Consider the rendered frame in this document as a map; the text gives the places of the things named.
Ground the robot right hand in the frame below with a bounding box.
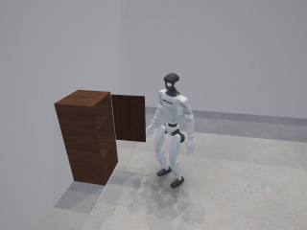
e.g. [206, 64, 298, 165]
[146, 124, 155, 138]

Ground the robot right forearm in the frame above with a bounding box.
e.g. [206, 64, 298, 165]
[151, 109, 162, 126]

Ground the cupboard door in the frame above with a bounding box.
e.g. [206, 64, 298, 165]
[111, 94, 146, 143]

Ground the robot right upper arm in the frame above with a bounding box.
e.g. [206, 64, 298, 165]
[157, 89, 166, 111]

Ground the right robot thigh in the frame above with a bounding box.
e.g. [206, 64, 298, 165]
[154, 125, 167, 158]

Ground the robot left upper arm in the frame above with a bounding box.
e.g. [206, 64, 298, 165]
[177, 96, 193, 122]

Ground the robot left hand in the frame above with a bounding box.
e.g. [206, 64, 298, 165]
[186, 140, 196, 156]

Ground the humanoid robot torso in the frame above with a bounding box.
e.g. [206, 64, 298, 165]
[161, 89, 183, 136]

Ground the robot left forearm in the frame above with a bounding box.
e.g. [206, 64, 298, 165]
[187, 115, 195, 141]

